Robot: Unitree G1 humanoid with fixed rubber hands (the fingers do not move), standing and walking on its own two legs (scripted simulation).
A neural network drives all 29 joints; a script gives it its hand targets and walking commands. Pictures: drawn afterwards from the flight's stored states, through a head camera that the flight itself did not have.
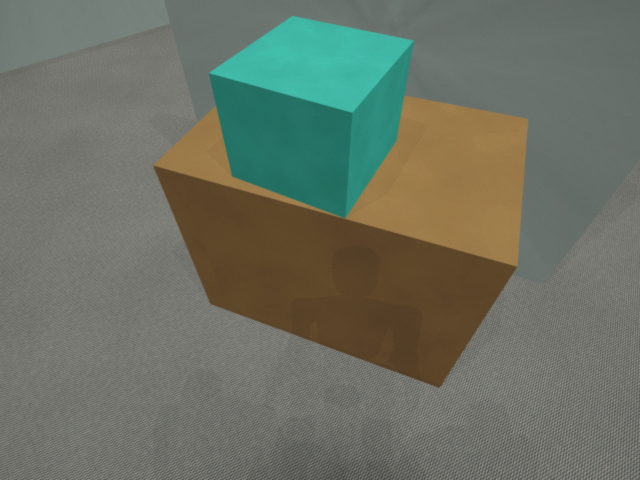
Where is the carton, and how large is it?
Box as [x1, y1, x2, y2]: [209, 16, 413, 217]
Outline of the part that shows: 292,16 209,73 232,176 345,217 396,140 413,40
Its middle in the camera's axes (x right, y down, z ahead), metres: +0.00 -0.27 +0.86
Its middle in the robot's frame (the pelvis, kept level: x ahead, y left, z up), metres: +0.83 +0.03 +0.00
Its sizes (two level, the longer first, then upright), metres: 0.309 0.294 0.251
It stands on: a pedestal, 0.64 m high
